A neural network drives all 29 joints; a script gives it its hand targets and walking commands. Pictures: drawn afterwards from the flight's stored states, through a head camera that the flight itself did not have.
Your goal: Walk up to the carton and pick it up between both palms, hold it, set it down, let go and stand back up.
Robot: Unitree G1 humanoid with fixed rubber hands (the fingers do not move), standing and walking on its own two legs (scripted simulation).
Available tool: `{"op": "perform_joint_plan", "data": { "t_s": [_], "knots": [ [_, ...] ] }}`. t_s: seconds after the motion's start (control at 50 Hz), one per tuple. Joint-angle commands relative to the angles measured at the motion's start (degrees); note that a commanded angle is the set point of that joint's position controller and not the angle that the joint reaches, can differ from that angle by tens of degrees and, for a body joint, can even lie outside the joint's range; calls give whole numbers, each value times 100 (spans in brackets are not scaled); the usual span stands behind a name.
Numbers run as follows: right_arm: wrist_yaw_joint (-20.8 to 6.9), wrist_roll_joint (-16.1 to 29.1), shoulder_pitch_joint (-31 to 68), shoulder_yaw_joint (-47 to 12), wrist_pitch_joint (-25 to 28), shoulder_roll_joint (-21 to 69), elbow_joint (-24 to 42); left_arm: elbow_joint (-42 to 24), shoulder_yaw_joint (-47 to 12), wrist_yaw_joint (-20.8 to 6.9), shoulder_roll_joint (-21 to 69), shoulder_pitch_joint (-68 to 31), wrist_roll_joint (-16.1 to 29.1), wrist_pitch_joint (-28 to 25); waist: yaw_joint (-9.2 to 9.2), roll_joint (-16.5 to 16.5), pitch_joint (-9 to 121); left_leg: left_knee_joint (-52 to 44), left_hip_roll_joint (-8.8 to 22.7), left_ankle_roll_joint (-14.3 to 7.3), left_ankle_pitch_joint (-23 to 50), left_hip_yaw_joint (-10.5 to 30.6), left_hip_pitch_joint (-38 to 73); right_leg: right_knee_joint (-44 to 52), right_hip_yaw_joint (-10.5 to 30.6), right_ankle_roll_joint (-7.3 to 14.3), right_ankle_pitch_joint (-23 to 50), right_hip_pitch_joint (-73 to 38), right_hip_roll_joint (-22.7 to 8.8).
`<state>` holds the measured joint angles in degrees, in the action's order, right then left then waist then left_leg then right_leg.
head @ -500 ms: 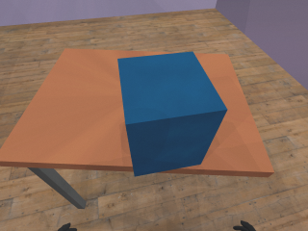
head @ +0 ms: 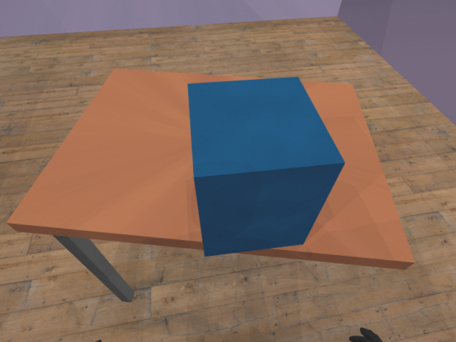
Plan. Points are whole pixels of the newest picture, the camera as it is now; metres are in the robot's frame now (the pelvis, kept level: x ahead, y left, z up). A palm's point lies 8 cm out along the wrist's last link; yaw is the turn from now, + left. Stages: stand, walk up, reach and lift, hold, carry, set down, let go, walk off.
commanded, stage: walk up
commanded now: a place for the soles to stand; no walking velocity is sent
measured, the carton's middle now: (249, 169) +0.39 -0.03 +0.08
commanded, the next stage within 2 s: reach and lift in 0.04 s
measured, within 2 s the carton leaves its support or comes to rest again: neither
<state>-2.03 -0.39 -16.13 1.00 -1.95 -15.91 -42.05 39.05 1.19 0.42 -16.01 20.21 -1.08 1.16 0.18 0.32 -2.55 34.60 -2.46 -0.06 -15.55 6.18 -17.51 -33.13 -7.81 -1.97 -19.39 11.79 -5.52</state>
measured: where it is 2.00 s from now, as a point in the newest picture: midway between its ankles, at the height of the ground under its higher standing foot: outside the picture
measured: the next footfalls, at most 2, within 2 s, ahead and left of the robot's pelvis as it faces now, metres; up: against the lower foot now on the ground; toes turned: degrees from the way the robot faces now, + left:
none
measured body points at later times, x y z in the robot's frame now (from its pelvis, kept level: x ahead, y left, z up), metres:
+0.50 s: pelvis +0.00 -0.03 +0.02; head -0.01 -0.02 +0.46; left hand +0.17 +0.20 -0.07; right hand +0.14 -0.28 -0.07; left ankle +0.03 +0.12 -0.73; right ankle -0.02 -0.14 -0.73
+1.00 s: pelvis +0.03 -0.02 +0.02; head +0.02 -0.01 +0.47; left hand +0.21 +0.19 -0.02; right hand +0.18 -0.27 -0.03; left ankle +0.03 +0.12 -0.73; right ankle -0.02 -0.14 -0.73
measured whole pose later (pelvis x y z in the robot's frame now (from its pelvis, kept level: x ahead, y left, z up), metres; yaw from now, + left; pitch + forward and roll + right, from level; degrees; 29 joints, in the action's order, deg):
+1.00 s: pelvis +0.03 -0.02 +0.02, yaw -8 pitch -2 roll +0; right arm -6.2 8.5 -16.8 -1.7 10.9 -15.9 -27.9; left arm 7.3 1.6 6.4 -8.8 23.0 2.0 6.9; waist -3.5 -1.0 -1.0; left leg 16.7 3.1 2.5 -10.4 -1.1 -3.8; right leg -14.8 -0.7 0.1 -11.1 1.5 -0.2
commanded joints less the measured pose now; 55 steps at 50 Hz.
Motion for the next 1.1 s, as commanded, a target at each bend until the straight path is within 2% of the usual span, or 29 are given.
{"op": "perform_joint_plan", "data": {
  "t_s": [0.0,0.02,0.04,0.06,0.08,0.1,0.12,0.16,0.2,0.24,0.28,0.3,0.38,0.46,0.54,0.62,0.72,0.8,0.86,0.94,0.96,0.98,1.08],
  "knots": [
    [48,-14,43,281,153,-781,581,-542,302,63,-997,98,-10,-149,-3,-102,116,-458,319,-300,919,367,-33,754,485,521,1,86,-435],
    [47,-9,6,288,161,-790,570,-535,300,64,-997,110,-16,-145,17,-68,160,-454,317,-298,990,371,-6,722,462,522,54,58,-442],
    [54,-717,2768,694,1025,-14,-141,-1436,254,135,-1169,-2816,272,708,73,128,224,-225,469,212,-274,-684,-489,-112,161,407,-590,1232,430],
    [-77,-671,2331,879,1216,-383,-492,-1616,127,285,-850,-2486,208,1129,101,331,-183,-482,594,191,-857,-659,-799,-233,78,399,-570,974,522],
    [-142,-634,2323,862,1212,-516,-530,-1674,139,305,-745,-2389,197,1357,67,111,92,-460,596,203,-709,-648,-879,-331,45,364,-448,695,503],
    [-162,-595,2158,817,1214,-555,-521,-1780,167,319,-728,-2207,223,1499,46,16,406,-364,574,256,-426,-634,-743,-341,54,329,-239,540,480],
    [-185,-520,1960,764,1238,-612,-562,-1993,196,354,-681,-1980,226,1588,-24,100,724,-376,555,302,-128,-606,-443,-284,36,312,-68,428,518],
    [-231,-319,1459,681,1397,-669,-629,-2322,367,402,-598,-1398,150,1649,-140,238,1313,-389,489,379,1125,-645,463,51,23,306,575,126,664],
    [-246,-90,1193,501,1486,-728,-667,-2324,528,383,-574,-809,10,1635,-170,250,1430,-486,367,438,2285,-670,1361,547,75,284,1141,-162,792],
    [-228,26,1224,371,1492,-724,-601,-2147,556,323,-490,-532,-68,1631,-215,276,1167,-710,219,441,2584,-722,1676,970,133,284,1314,-284,828],
    [-206,10,1380,292,1397,-696,-438,-1884,558,271,-444,-553,-74,1666,-261,171,686,-986,88,381,2190,-823,1491,1284,185,268,1137,-403,811],
    [-189,-40,1503,259,1342,-642,-236,-1776,583,253,-467,-670,-58,1675,-301,-3,449,-1148,30,313,1795,-903,1278,1418,234,232,922,-435,783],
    [-174,-115,1647,169,1039,-354,566,-1948,602,274,-448,-1221,-24,1645,-448,-122,-148,-1629,-20,163,787,-1107,859,1730,363,147,167,-476,704],
    [-212,-3,1434,59,806,-200,1273,-2438,692,362,-403,-1461,34,1429,-543,-186,64,-1801,19,70,666,-1216,940,1833,483,118,31,-559,689],
    [-219,125,1095,106,846,-126,1636,-2896,535,417,-302,-1342,203,1058,-392,-167,331,-1739,47,78,912,-1217,1176,1839,600,94,501,-501,640],
    [-192,252,757,138,1126,-198,1647,-3155,492,453,-241,-965,295,647,-318,-128,628,-1655,45,135,1507,-1155,1427,1841,674,89,1188,-593,637],
    [-167,479,492,74,1431,-421,1652,-3398,500,467,-144,-395,266,406,-319,-157,732,-1594,32,227,2494,-1073,1714,1875,644,104,2010,-819,747],
    [-223,647,456,77,1566,-588,1905,-3771,389,517,24,-165,253,327,-342,-108,709,-1584,58,313,2923,-1001,1899,1973,575,210,1983,-691,846],
    [-327,815,386,104,1561,-728,2140,-3984,244,580,216,-30,286,325,-361,-60,622,-1610,109,363,3032,-951,2034,2071,531,326,1707,-530,913],
    [-443,1013,226,121,1550,-885,2423,-4249,135,670,432,176,274,315,-387,-94,556,-1622,141,392,3238,-915,2106,2150,544,430,1699,-437,965],
    [-468,1135,385,137,1563,-954,2644,-4575,283,719,401,-33,278,242,-423,-130,672,-1600,182,249,3374,-856,2144,2151,628,480,1949,-429,935],
    [-498,1218,257,52,1562,-959,2560,-4530,184,754,525,141,241,233,-384,-127,594,-1615,195,265,3392,-848,2132,2140,638,507,1990,-452,942],
    [-571,1529,-30,-76,1532,-1069,2948,-4892,165,828,755,348,84,233,-363,-96,605,-1653,168,284,3364,-874,2216,2150,737,575,2170,-538,916]
  ]
}}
